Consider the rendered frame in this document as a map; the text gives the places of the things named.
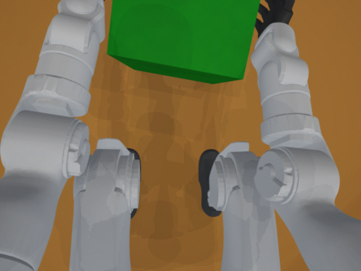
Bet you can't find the left robot upper arm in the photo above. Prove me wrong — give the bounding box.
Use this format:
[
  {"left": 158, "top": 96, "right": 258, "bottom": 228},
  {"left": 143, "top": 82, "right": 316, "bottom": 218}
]
[{"left": 0, "top": 110, "right": 90, "bottom": 271}]

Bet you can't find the robot left foot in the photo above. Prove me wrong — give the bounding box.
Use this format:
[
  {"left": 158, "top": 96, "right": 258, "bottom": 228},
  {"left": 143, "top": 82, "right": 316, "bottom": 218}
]
[{"left": 127, "top": 148, "right": 141, "bottom": 218}]

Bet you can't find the right robot upper arm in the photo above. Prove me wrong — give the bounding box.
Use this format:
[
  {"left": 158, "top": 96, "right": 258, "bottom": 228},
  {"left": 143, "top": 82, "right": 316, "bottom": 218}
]
[{"left": 254, "top": 146, "right": 361, "bottom": 271}]

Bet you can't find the carton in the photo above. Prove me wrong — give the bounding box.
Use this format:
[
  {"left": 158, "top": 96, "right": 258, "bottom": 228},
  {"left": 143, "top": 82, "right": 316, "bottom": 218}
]
[{"left": 107, "top": 0, "right": 260, "bottom": 84}]

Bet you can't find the left robot shin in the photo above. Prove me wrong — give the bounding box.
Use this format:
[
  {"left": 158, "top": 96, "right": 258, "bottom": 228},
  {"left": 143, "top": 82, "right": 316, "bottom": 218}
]
[{"left": 73, "top": 138, "right": 133, "bottom": 211}]

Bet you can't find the right robot forearm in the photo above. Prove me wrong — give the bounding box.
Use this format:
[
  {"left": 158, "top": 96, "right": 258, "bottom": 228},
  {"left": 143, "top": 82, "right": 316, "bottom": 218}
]
[{"left": 250, "top": 23, "right": 334, "bottom": 161}]

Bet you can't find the right robot hand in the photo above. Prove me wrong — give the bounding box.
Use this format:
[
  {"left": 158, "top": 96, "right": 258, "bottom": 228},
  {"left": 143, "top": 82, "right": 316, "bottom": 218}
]
[{"left": 255, "top": 0, "right": 295, "bottom": 38}]

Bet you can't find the left robot forearm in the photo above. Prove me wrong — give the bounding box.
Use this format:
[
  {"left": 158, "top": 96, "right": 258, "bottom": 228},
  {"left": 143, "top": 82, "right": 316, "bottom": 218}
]
[{"left": 0, "top": 0, "right": 105, "bottom": 167}]

